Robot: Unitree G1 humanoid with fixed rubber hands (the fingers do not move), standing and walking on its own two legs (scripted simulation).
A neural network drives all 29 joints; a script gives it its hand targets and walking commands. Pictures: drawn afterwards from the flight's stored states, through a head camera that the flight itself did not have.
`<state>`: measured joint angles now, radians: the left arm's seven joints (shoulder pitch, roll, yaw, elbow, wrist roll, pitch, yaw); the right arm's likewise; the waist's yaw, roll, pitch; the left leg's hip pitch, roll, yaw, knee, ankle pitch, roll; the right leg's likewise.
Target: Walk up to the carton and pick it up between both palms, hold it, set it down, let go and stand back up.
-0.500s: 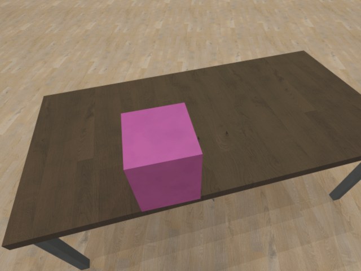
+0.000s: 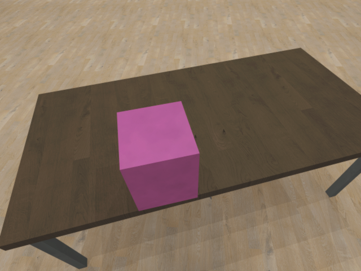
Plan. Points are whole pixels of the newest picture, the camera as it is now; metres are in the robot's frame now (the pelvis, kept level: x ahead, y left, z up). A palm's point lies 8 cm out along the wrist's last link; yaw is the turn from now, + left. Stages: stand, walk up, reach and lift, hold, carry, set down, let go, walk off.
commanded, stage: reach and lift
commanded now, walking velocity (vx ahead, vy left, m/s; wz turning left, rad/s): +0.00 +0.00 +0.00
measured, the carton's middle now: (159, 157) +0.47 +0.10 -0.10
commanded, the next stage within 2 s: none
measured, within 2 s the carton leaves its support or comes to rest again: neither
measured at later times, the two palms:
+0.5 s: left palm out of the picture +0.08 +0.24 -0.13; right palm out of the picture +0.12 -0.23 -0.15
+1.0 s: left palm out of the picture +0.06 +0.23 -0.11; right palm out of the picture +0.08 -0.21 -0.11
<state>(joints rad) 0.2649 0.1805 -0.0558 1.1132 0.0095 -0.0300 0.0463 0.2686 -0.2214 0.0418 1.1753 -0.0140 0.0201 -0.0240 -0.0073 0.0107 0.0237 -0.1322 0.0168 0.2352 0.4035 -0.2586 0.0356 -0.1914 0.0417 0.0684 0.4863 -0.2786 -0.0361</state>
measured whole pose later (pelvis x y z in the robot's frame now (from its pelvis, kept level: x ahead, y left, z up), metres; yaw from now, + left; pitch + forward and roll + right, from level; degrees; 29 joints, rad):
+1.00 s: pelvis -0.07 -0.03 -0.02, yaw +6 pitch -2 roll +1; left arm 0.10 0.24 0.03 0.58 -0.04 0.31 -0.03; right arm 0.21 -0.10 0.00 0.63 0.05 0.05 -0.02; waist 0.00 -0.03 0.07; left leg -0.34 0.02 0.10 0.60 -0.23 0.02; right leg -0.33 0.02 -0.09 0.63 -0.27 -0.07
